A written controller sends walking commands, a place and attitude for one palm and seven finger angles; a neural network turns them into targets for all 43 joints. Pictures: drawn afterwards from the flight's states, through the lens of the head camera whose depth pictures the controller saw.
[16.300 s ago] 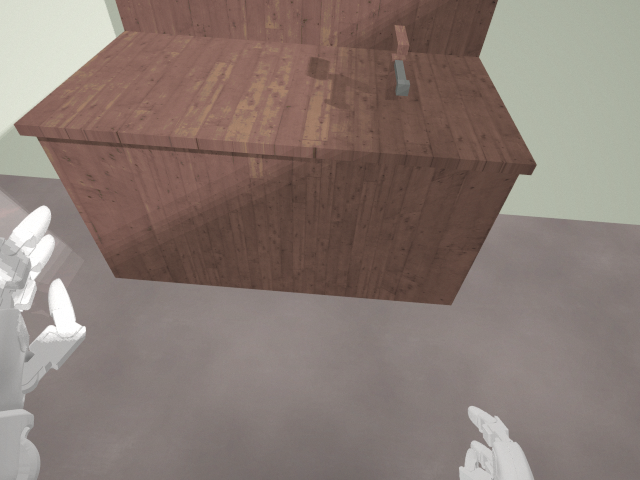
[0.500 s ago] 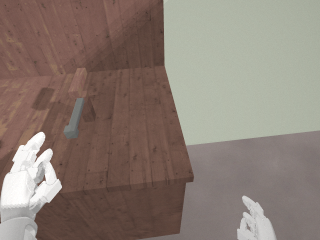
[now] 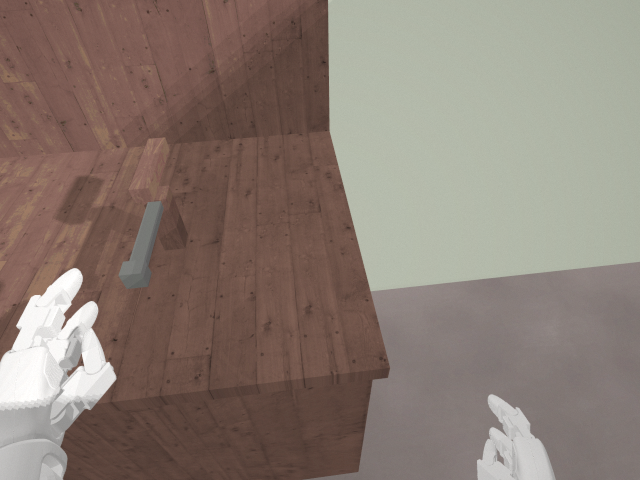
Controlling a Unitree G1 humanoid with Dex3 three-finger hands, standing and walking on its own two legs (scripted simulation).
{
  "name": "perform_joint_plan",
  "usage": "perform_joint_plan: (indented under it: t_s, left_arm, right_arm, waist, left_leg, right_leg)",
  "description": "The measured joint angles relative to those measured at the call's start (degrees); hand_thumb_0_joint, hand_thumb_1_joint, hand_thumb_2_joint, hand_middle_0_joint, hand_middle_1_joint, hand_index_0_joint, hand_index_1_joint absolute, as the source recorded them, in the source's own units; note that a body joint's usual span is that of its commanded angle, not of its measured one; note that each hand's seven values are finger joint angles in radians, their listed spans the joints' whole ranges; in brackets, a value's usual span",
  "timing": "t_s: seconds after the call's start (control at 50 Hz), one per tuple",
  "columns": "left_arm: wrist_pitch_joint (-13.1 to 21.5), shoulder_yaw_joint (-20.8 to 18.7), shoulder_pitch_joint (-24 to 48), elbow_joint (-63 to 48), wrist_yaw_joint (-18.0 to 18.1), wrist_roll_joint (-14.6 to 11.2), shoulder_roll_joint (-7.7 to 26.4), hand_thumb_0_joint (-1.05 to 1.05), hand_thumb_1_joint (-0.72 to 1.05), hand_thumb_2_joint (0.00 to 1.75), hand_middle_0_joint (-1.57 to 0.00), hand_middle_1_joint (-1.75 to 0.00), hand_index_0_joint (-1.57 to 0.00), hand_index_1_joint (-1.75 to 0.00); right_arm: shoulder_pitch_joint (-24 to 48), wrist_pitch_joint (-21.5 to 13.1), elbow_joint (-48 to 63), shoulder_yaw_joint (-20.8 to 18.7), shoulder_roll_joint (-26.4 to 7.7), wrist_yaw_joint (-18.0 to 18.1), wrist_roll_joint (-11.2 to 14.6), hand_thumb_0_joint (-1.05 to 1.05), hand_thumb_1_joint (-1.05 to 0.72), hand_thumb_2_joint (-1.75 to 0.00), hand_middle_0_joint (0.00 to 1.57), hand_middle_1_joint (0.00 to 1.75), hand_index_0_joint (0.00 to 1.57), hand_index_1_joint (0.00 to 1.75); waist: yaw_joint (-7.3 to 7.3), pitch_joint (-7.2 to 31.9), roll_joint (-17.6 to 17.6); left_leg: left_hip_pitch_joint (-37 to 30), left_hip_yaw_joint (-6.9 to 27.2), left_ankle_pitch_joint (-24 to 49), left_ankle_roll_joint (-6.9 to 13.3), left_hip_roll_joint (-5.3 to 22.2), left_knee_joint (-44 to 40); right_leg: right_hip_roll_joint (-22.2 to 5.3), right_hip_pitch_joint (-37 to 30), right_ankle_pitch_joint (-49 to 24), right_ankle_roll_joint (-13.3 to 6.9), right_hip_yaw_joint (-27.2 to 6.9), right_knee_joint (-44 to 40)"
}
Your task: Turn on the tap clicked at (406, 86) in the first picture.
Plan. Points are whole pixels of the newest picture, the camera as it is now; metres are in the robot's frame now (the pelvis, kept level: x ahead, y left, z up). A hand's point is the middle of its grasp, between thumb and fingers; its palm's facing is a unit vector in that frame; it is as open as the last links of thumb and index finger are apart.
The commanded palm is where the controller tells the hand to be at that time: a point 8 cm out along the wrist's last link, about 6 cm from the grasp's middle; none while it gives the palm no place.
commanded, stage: reach beside the lever's end, fingers flat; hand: left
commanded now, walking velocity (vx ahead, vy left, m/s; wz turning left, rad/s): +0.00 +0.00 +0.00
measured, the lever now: (135, 274) +0.33 +0.30 +0.09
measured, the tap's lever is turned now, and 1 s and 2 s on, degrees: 0 0 0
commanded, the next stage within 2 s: push the lever round in 2.00 s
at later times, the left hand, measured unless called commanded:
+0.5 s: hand (106, 346) +0.21 +0.26 +0.12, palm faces +0.45 -0.88 -0.11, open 7.5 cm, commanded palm +0.17 +0.30 +0.13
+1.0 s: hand (114, 327) +0.24 +0.27 +0.10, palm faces +0.48 -0.87 -0.12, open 7.6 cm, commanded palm +0.20 +0.31 +0.11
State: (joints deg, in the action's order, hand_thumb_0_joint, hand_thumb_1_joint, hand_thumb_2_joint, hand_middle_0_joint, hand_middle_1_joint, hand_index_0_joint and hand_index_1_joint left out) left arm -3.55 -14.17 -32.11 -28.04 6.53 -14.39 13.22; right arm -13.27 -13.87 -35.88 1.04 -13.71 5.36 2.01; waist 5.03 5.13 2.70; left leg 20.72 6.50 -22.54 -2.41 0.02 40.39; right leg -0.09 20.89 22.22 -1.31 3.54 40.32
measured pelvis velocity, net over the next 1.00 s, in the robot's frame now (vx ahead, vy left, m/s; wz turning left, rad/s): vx -0.02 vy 0.01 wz -0.01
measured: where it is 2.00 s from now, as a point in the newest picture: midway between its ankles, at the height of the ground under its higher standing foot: outside the picture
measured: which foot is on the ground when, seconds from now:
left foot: down 0.00-1.00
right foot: down 0.00-1.00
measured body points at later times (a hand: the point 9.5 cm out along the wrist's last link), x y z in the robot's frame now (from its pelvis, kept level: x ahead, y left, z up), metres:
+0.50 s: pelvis -0.02 +0.01 +0.00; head -0.02 +0.00 +0.45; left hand +0.18 +0.30 +0.13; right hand +0.17 -0.21 -0.08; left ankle -0.01 +0.15 -0.72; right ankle -0.01 -0.10 -0.72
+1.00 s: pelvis -0.02 +0.01 +0.00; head +0.00 +0.00 +0.45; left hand +0.21 +0.32 +0.11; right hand +0.17 -0.22 -0.09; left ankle -0.01 +0.15 -0.72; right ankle -0.01 -0.10 -0.72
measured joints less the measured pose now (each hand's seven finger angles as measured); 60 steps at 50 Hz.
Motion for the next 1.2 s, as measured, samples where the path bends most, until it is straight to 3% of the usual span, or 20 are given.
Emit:
perform_joint_plan:
  t_s: [0.18,0.56,0.86,1.2]
  left_arm:
    - [1.73,0.33,3.57,2.89,0.07,0.63,-0.52,0.01,0.90,0.90,-0.21,-0.31,-0.20,-0.30]
    - [1.00,-0.61,13.76,12.55,2.41,2.01,0.17,0.01,0.90,0.90,-0.20,-0.28,-0.19,-0.28]
    - [3.71,-1.81,15.39,17.55,2.28,2.45,-0.08,0.01,0.90,0.90,-0.19,-0.24,-0.18,-0.24]
    - [5.67,-5.93,24.56,29.73,-0.80,1.66,2.33,0.01,0.90,0.90,-0.17,-0.20,-0.16,-0.20]
  right_arm:
    - [0.43,-0.23,-0.96,0.17,-0.02,0.16,-0.27,0.01,-0.90,-0.90,0.20,0.30,0.20,0.30]
    - [2.11,2.10,-2.22,1.01,0.55,0.51,-0.43,0.01,-0.90,-0.90,0.20,0.30,0.20,0.30]
    - [2.18,3.45,-2.37,0.08,0.04,0.15,-0.53,0.01,-0.90,-0.90,0.20,0.30,0.20,0.30]
    - [2.69,4.33,-3.41,-0.30,-0.12,0.47,-0.36,0.01,-0.90,-0.90,0.20,0.30,0.20,0.30]
  waist:
    - [-0.34,-0.92,-0.18]
    - [-1.67,-2.21,-0.67]
    - [-1.85,-2.11,-0.55]
    - [-2.69,-1.68,-0.58]
  left_leg:
    - [0.38,-0.07,0.59,0.43,-0.45,0.08]
    - [0.91,-0.92,2.21,0.88,-0.59,-0.84]
    - [0.64,-1.34,2.19,0.82,-0.36,-1.40]
    - [1.61,-1.64,2.20,0.46,0.24,-2.14]
  right_leg:
    - [-0.43,0.09,-0.80,0.49,-0.07,-0.44]
    - [-0.57,0.71,-2.86,0.99,-0.92,-1.74]
    - [-0.38,0.74,-2.86,0.91,-1.32,-2.02]
    - [0.19,2.13,-2.86,0.46,-1.58,-2.29]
